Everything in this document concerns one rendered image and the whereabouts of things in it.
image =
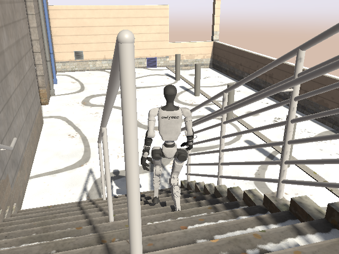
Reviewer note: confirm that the stairs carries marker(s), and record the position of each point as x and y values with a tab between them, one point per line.
204	225

